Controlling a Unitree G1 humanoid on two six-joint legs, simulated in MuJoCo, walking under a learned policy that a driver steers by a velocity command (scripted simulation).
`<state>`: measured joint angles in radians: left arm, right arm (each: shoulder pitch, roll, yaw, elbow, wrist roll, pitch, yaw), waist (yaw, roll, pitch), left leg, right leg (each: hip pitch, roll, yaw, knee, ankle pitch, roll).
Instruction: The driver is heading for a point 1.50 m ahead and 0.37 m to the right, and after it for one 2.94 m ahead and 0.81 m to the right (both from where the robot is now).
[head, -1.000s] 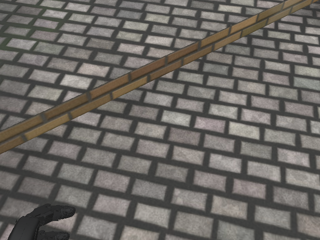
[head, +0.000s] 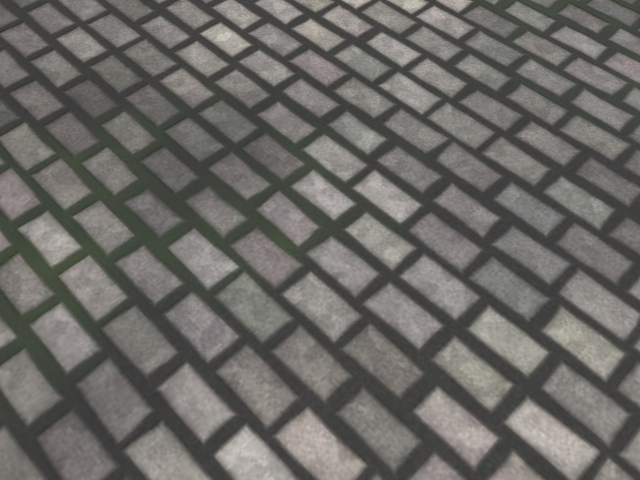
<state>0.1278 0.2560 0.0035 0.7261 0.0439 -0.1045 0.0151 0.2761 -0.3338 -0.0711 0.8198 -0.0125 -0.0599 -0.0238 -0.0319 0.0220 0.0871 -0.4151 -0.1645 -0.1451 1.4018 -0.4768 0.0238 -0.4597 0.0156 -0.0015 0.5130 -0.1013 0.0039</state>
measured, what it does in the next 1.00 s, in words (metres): steps on the spot, turning right: left foot, then right foot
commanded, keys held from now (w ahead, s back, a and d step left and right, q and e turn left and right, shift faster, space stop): e+shift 0.54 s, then shift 0.08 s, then q+shift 0.38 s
